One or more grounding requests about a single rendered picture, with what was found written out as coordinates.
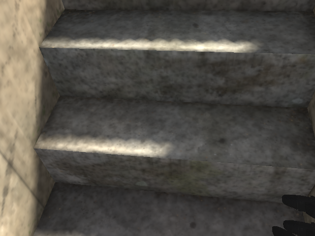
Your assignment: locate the right robot hand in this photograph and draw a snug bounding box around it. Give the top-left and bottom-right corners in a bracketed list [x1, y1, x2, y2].
[272, 195, 315, 236]

